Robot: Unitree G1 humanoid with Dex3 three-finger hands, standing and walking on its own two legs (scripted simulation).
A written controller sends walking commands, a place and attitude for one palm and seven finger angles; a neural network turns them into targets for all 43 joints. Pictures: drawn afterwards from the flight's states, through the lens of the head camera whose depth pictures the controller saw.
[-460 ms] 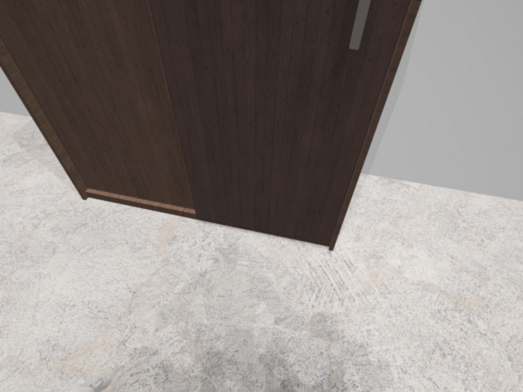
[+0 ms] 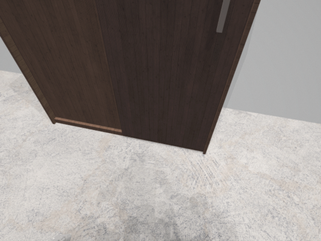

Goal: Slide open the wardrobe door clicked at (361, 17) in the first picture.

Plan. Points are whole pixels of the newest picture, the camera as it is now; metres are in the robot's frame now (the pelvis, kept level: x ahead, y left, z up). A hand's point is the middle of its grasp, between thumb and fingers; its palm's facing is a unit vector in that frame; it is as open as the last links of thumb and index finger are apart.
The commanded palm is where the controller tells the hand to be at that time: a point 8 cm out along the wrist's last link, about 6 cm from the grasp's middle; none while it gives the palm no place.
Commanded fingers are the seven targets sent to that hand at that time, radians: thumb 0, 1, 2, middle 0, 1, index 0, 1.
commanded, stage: stand and wait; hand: right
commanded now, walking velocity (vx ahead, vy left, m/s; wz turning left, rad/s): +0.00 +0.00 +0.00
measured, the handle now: (225, 2) +0.84 -0.19 +0.25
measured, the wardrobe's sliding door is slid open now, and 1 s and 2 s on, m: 0.00 0.00 0.00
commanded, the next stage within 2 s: look at it before walking up in 0.60 s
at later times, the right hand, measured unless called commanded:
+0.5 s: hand out of the picture +0.06 -0.24 -0.15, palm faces -0.02 +0.94 -0.34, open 7.4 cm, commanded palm none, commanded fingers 0.00 -0.90 -0.90 0.20 0.30 0.20 0.30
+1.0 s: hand out of the picture +0.06 -0.24 -0.15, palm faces -0.02 +0.94 -0.33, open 7.4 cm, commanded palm none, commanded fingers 0.00 -0.90 -0.90 0.20 0.30 0.20 0.30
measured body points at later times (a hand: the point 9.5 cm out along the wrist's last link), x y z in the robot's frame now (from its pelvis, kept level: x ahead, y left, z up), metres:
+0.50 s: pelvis -0.02 +0.01 +0.00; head -0.02 +0.01 +0.45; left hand +0.05 +0.30 -0.13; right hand +0.06 -0.29 -0.13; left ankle -0.01 +0.12 -0.74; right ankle -0.01 -0.12 -0.74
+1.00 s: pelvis -0.01 +0.00 +0.00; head +0.00 +0.00 +0.45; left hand +0.07 +0.30 -0.13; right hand +0.07 -0.29 -0.13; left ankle -0.01 +0.12 -0.74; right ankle -0.01 -0.13 -0.74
